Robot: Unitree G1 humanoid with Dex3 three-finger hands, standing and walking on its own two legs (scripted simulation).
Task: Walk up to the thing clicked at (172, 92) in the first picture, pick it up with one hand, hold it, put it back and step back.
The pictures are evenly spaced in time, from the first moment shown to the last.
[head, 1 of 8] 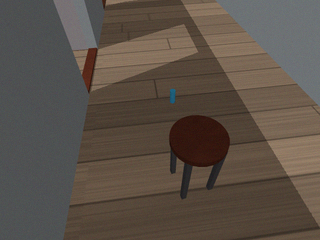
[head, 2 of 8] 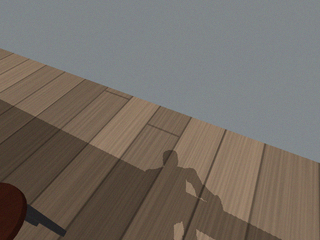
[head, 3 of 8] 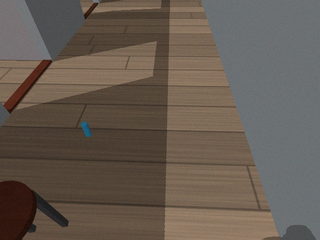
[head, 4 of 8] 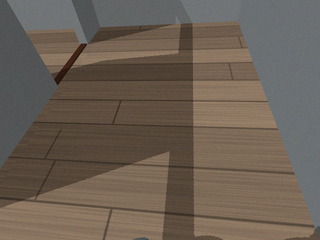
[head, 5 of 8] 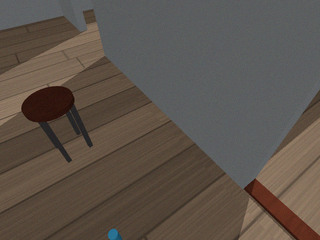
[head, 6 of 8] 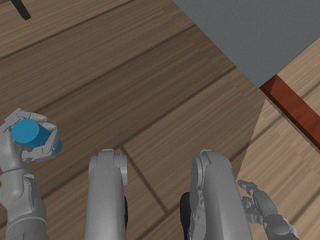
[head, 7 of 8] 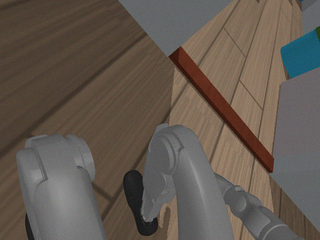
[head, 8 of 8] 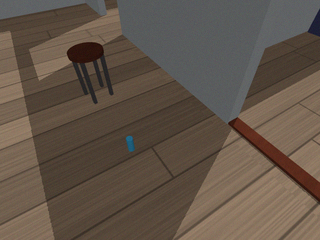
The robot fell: no
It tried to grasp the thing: yes
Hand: left
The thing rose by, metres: 0.71
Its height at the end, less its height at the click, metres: +0.00
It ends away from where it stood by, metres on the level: 0.01
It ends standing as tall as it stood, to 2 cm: yes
